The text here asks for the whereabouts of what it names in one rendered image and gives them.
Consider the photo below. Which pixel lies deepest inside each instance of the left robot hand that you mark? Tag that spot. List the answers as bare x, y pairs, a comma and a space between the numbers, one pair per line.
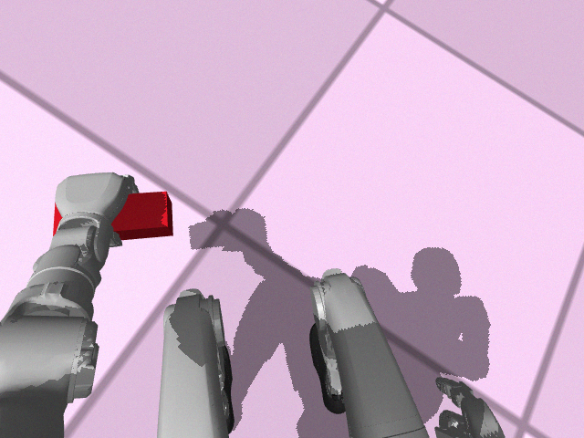
102, 193

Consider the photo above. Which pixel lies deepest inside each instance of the left robot arm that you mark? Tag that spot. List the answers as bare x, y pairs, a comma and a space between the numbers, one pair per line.
48, 354

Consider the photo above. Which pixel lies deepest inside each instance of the right robot foot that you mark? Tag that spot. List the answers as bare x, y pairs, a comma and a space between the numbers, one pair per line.
334, 403

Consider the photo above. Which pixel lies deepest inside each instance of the right robot hand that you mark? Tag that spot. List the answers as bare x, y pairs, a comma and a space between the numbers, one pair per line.
477, 421

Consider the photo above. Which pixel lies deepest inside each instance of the carton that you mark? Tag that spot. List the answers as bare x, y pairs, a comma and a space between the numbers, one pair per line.
144, 215

